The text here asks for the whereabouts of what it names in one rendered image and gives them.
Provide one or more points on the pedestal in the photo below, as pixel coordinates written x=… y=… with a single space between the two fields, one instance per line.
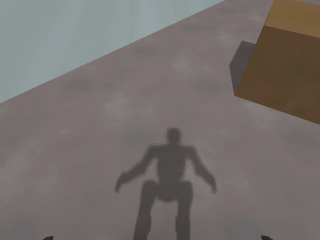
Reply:
x=283 y=72

